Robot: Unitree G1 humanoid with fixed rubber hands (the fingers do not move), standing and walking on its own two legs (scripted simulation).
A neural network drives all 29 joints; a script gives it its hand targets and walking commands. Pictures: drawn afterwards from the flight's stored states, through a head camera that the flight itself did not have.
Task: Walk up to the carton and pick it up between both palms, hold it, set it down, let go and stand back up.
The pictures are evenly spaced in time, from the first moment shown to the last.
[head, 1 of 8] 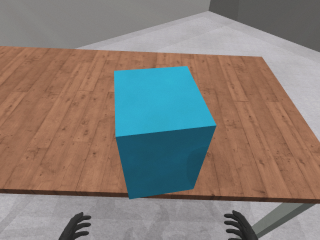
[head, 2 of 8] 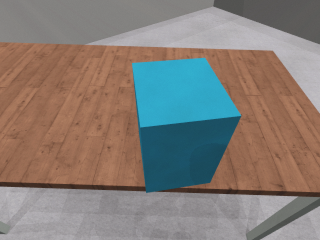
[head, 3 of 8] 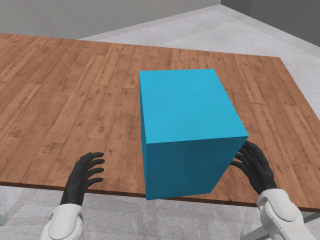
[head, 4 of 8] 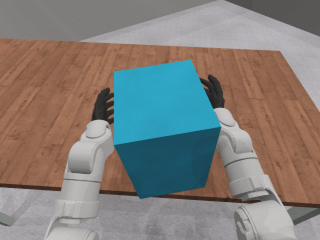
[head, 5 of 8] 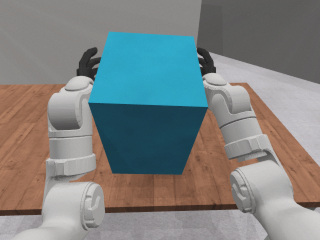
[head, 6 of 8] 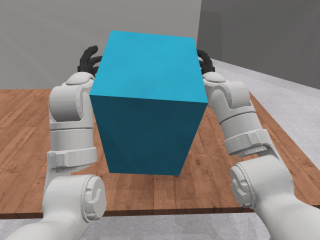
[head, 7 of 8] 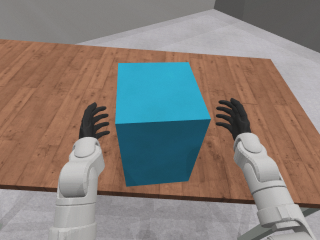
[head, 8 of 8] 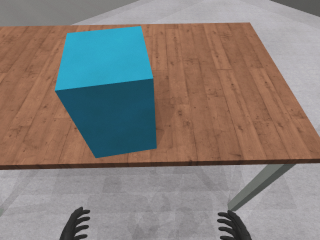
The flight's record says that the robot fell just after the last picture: yes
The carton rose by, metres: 0.15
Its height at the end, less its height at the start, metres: +0.00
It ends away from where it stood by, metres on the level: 0.05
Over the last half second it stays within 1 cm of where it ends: yes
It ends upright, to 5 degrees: yes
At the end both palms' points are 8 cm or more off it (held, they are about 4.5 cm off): yes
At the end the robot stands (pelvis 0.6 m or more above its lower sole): yes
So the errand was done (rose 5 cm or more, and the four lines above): yes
